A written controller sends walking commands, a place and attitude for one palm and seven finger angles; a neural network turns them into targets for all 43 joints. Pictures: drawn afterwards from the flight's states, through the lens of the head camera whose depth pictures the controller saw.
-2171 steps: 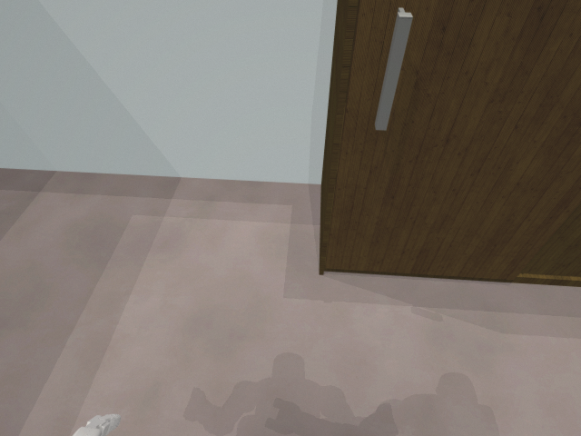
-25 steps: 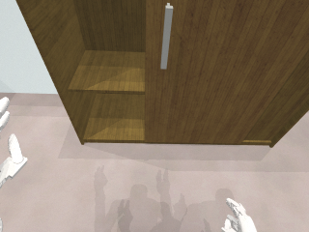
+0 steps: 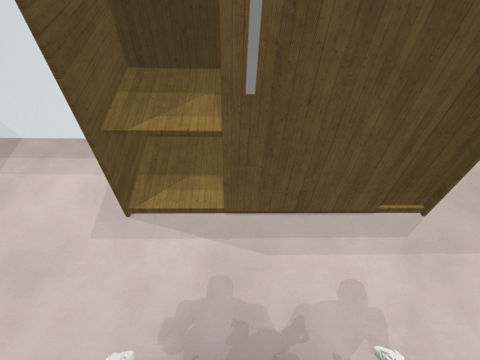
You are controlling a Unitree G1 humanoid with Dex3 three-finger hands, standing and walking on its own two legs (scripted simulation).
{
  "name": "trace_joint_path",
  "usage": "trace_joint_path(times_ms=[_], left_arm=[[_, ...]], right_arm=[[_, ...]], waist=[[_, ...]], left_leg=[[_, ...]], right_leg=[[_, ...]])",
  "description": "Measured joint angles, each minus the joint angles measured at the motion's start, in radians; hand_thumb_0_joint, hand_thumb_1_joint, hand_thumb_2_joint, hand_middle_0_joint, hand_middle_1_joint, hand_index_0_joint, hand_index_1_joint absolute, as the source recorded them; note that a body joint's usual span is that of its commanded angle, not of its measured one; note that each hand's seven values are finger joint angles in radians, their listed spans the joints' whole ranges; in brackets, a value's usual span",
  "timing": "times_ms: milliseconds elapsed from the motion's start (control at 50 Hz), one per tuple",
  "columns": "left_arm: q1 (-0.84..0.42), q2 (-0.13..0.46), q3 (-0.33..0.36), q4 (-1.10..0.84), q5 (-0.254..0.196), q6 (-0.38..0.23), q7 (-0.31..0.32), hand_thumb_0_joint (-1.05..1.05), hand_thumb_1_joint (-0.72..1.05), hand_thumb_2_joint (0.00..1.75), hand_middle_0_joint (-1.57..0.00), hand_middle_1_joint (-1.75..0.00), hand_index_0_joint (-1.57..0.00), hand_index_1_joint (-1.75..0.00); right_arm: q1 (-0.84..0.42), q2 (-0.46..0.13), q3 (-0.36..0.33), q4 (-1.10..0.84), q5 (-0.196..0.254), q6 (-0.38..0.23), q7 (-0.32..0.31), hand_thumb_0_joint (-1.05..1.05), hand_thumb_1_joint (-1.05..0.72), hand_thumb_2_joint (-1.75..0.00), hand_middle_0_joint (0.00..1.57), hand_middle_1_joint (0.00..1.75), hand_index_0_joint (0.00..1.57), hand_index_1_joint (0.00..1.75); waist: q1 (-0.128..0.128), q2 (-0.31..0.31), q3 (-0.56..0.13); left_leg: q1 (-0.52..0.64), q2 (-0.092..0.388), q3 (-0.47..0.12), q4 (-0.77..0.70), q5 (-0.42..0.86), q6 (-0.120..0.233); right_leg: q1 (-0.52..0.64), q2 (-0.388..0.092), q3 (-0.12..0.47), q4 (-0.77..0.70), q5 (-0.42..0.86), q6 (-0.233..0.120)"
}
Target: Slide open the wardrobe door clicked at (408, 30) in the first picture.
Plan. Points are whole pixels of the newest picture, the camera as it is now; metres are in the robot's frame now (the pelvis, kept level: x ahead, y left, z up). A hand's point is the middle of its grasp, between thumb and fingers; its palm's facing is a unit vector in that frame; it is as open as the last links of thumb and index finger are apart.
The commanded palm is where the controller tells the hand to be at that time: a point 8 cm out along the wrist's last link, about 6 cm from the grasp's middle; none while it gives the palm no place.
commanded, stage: let the arm hang, fingers relaxed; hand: left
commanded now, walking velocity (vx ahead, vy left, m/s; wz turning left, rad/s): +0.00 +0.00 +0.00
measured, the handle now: (252, 43) +0.82 +0.00 +0.12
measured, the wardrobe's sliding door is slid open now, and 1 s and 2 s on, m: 0.46 0.46 0.46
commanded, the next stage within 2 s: look to check the result in 0.82 s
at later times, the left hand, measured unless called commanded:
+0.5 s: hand out of the picture +0.04 +0.25 -0.15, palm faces -0.02 -0.94 -0.33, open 7.4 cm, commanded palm none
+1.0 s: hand out of the picture +0.10 +0.24 -0.15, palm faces -0.05 -0.95 -0.30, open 7.4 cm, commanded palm none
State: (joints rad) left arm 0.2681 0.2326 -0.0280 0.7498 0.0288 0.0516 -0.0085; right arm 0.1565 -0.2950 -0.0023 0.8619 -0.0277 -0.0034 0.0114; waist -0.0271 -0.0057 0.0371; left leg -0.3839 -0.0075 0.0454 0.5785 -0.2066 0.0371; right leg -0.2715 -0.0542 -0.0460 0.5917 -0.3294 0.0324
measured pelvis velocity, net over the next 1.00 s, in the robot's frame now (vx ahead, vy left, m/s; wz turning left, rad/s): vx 0.02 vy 0.00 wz -0.01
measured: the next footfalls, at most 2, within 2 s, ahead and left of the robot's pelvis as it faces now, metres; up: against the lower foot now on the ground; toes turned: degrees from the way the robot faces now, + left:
none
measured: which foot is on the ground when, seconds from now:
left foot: down 0.00-1.00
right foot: down 0.00-1.00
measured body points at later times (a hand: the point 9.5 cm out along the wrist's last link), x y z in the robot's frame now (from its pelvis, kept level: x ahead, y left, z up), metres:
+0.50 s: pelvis +0.01 +0.00 +0.01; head +0.02 +0.00 +0.46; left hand +0.04 +0.29 -0.12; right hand +0.06 -0.26 -0.14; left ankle +0.06 +0.10 -0.73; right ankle -0.01 -0.14 -0.73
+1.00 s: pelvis +0.02 +0.00 +0.02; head +0.04 +0.01 +0.47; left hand +0.10 +0.29 -0.12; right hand +0.09 -0.30 -0.11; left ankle +0.06 +0.10 -0.73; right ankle -0.01 -0.14 -0.73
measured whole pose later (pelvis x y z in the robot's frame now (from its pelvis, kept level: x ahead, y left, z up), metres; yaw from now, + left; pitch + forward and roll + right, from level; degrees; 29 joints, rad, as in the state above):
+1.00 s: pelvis +0.02 +0.00 +0.02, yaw -1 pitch +0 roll +0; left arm 0.12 0.32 0.01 1.12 0.02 -0.01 -0.01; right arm 0.11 -0.34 -0.01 1.12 -0.02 -0.01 0.00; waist -0.01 -0.01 0.04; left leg -0.21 -0.01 0.06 0.35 -0.13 0.03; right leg -0.08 -0.05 -0.04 0.32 -0.22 0.04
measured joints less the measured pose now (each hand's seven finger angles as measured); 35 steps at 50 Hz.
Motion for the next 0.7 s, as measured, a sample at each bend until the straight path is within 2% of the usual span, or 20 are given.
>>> trace_joint_path(times_ms=[40,100,240,440,700], left_arm=[[0.011,-0.023,-0.007,0.077,-0.003,-0.001,0.006,0.01,0.91,0.9,-0.2,-0.3,-0.2,-0.3],[0.023,-0.014,0.006,0.165,-0.006,-0.009,0.011,0.01,0.95,0.9,-0.21,-0.31,-0.2,-0.3],[0.04,0.019,0.027,0.294,-0.009,-0.028,0.008,0.01,0.93,0.9,-0.21,-0.3,-0.2,-0.3],[-0.031,0.069,0.042,0.353,-0.009,-0.05,0.015,0.01,0.91,0.9,-0.2,-0.3,-0.2,-0.3],[-0.135,0.07,0.032,0.344,-0.008,-0.07,0.006,0.0,0.9,0.9,-0.2,-0.3,-0.2,-0.3]], right_arm=[[0.027,0.013,0.003,0.035,-0.001,0.013,-0.001,0.01,-0.91,-0.9,0.2,0.3,0.2,0.3],[0.06,0.031,0.003,0.087,-0.001,0.027,-0.006,0.01,-0.91,-0.9,0.2,0.3,0.2,0.3],[0.085,0.041,-0.012,0.161,0.006,0.032,-0.02,0.01,-0.91,-0.9,0.2,0.3,0.2,0.3],[0.034,0.038,-0.012,0.205,0.007,0.013,-0.018,0.01,-0.91,-0.9,0.2,0.3,0.2,0.3],[-0.03,0.003,-0.013,0.241,0.007,-0.004,-0.01,0.01,-0.91,-0.9,0.2,0.3,0.2,0.3]], waist=[[0.005,-0.027,0.013],[0.018,-0.044,0.025],[0.031,-0.006,0.026],[0.032,0.041,-0.001],[0.021,0.014,-0.009]], left_leg=[[0.006,0.005,-0.009,-0.007,0.003,-0.005],[0.013,0.015,-0.024,-0.021,0.011,-0.011],[0.039,0.023,-0.03,-0.056,0.026,-0.011],[0.096,0.008,-0.004,-0.128,0.053,-0.001],[0.141,-0.002,0.012,-0.197,0.075,0.001]], right_leg=[[0.013,0.006,-0.009,-0.016,0.006,-0.003],[0.034,0.02,-0.023,-0.055,0.024,-0.01],[0.077,0.032,-0.029,-0.128,0.061,-0.012],[0.114,0.016,-0.006,-0.174,0.082,-0.001],[0.144,0.006,0.008,-0.221,0.098,0.005]])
